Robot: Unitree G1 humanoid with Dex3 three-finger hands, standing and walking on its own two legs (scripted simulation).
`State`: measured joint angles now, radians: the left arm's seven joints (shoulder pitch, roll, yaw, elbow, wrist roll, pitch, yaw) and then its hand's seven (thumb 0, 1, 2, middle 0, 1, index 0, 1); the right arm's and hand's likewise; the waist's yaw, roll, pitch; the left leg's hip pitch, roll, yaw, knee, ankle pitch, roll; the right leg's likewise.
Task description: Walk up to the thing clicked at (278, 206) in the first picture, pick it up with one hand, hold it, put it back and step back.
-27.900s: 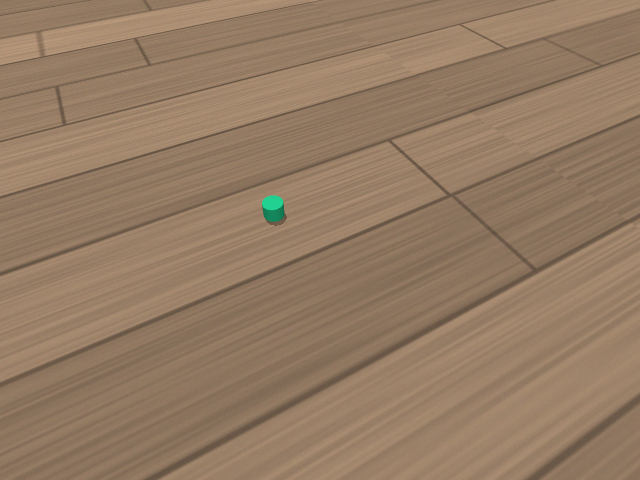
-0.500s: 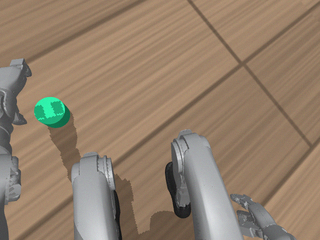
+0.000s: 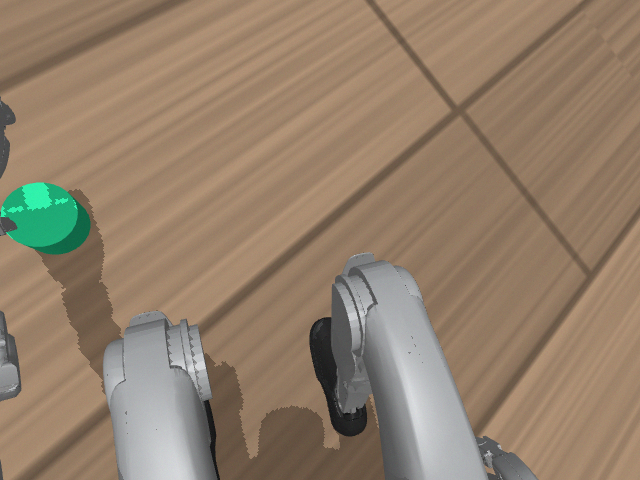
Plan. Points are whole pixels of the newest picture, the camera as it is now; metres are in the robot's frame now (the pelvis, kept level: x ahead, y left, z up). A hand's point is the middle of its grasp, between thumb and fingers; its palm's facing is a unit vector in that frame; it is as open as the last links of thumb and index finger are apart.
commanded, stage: home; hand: left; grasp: from above
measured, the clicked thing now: (49, 220) +0.48 +0.28 -0.30
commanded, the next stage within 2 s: none
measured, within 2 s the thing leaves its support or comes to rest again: neither
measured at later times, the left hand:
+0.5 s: hand out of the picture +0.33 +0.26 +0.04, palm faces -0.24 -0.68 -0.69, open 7.8 cm
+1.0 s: hand out of the picture +0.25 +0.20 +0.25, palm faces +0.15 -0.96 -0.26, open 7.4 cm
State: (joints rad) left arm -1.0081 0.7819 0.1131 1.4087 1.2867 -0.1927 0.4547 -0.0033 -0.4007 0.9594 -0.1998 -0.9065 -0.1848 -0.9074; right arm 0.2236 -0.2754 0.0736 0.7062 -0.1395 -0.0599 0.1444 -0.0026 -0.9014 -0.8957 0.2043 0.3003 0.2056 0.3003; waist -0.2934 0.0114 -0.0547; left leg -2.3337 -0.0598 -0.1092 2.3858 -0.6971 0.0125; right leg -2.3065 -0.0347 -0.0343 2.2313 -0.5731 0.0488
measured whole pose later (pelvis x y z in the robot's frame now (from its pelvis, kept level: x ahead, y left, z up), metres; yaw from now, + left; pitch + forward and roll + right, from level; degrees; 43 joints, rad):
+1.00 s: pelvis +0.06 -0.01 +0.33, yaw +6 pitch +17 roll -3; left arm 0.28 0.24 0.05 0.08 -0.03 0.40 0.09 0.01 0.90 0.89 -0.21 -0.30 -0.20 -0.29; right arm 0.25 -0.21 0.06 0.55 0.04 -0.13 -0.13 0.01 -0.90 -0.90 0.21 0.30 0.21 0.30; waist -0.07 0.03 -0.18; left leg -0.98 0.01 -0.08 1.25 -0.56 -0.01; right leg -0.99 -0.02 -0.05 1.16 -0.47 0.02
